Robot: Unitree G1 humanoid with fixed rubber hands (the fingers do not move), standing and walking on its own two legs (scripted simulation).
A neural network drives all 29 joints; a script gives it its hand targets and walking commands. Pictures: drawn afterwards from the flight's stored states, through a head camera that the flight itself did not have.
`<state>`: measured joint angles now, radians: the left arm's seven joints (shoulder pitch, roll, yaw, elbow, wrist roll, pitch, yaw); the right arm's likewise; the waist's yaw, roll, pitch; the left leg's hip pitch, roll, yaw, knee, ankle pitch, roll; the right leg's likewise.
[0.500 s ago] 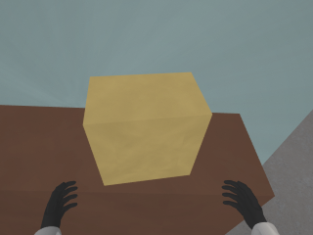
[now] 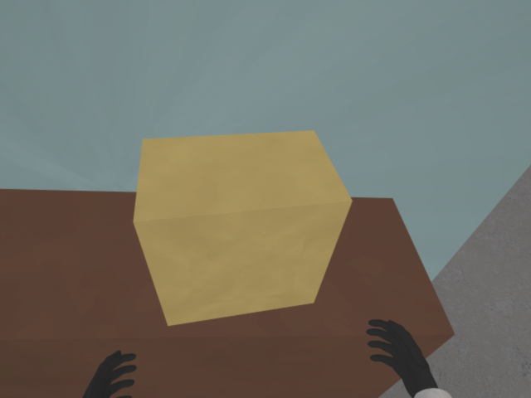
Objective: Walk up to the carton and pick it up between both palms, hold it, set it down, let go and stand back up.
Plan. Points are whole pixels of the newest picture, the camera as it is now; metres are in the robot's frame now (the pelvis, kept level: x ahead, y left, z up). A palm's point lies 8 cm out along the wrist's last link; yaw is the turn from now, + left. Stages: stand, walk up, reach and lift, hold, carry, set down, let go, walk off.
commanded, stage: set down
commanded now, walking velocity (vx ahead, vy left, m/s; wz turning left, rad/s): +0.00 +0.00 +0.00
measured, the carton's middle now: (238, 231) +0.39 +0.05 +0.05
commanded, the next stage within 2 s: let go in 0.36 s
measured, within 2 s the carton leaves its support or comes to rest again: neither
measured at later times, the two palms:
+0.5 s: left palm out of the picture +0.14 +0.22 -0.09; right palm (410, 380) +0.19 -0.21 -0.03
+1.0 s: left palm out of the picture +0.14 +0.24 -0.09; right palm out of the picture +0.10 -0.23 -0.10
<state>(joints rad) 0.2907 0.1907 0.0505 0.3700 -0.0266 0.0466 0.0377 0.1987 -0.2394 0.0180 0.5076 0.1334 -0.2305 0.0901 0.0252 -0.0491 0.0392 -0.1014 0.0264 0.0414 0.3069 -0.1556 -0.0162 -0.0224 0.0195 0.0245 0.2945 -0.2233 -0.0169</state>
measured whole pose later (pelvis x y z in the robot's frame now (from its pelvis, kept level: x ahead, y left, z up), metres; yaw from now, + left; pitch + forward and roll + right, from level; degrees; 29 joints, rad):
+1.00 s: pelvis -0.01 +0.01 -0.01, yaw -1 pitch -2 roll +0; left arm 0.20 0.22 0.01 0.59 0.01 0.02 0.01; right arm 0.24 -0.20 -0.03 0.72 -0.02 -0.09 0.01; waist 0.00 0.00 0.05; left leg -0.19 0.03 0.06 0.44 -0.21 0.00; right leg -0.12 0.01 0.02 0.44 -0.27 0.00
